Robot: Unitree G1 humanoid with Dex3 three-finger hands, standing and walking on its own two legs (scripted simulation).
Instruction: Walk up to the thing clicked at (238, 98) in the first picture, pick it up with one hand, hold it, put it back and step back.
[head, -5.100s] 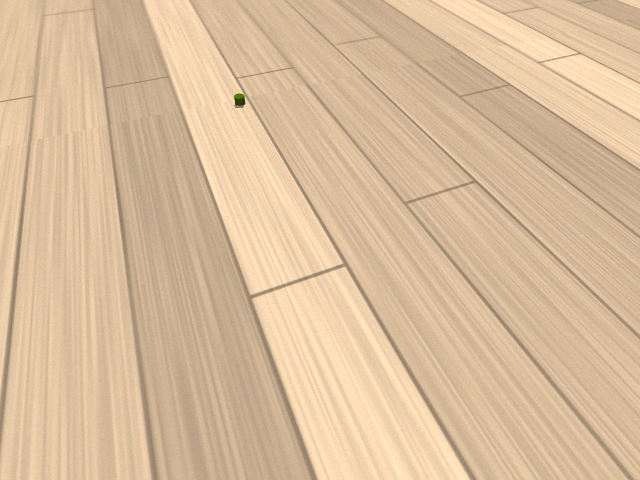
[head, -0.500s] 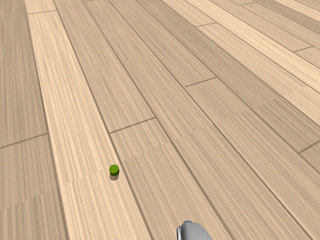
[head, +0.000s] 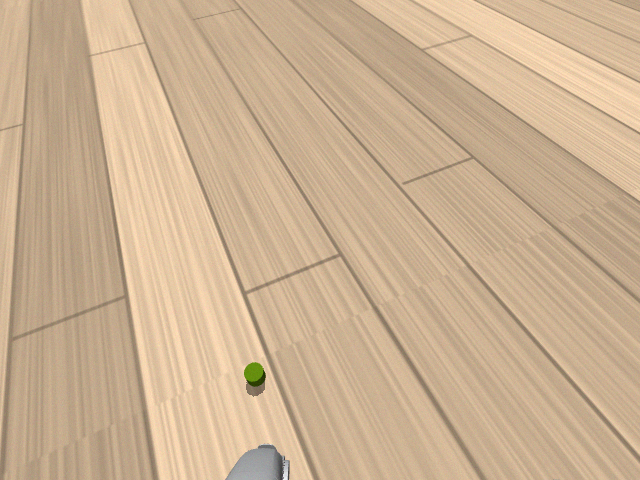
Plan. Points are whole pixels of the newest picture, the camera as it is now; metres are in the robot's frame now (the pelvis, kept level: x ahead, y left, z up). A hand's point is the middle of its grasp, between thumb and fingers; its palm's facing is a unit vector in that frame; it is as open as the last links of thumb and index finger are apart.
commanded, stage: walk up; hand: left
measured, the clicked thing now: (255, 374) +0.51 +0.27 -0.75
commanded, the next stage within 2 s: stand in 1.84 s
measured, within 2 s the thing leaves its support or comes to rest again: neither
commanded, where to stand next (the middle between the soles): +0.11 +0.02 m, yaw +1 degrees
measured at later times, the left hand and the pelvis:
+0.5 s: hand out of the picture +0.06 +0.30 -0.15, palm faces -0.04 -0.91 -0.40, open 7.4 cm; pelvis +0.03 +0.02 -0.01, yaw -2 degrees
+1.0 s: hand (148, 463) +0.16 +0.27 -0.15, palm faces -0.04 -0.93 -0.35, open 7.4 cm; pelvis +0.06 +0.02 +0.00, yaw +0 degrees
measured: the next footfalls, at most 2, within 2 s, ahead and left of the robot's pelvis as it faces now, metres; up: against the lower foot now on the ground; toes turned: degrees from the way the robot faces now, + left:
left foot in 0.08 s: +0.12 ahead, +0.15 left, +0.00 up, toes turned -1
right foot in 0.38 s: +0.08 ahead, -0.11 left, +0.00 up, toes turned -3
